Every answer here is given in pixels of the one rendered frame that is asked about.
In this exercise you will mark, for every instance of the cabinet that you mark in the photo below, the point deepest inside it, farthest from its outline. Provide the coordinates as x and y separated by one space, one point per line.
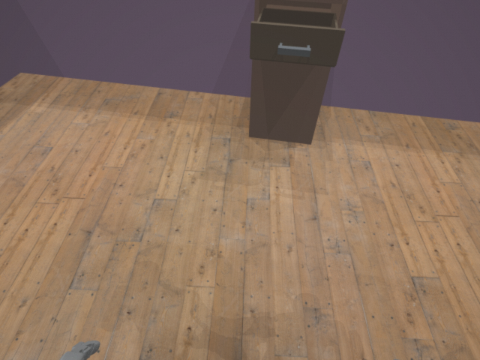
285 98

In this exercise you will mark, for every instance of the drawer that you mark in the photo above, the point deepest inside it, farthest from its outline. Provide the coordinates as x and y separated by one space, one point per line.
296 28

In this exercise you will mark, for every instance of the handle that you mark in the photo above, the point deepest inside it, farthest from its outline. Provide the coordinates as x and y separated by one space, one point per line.
294 50

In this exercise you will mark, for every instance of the robot left hand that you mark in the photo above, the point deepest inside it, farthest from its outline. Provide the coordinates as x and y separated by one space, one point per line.
82 351

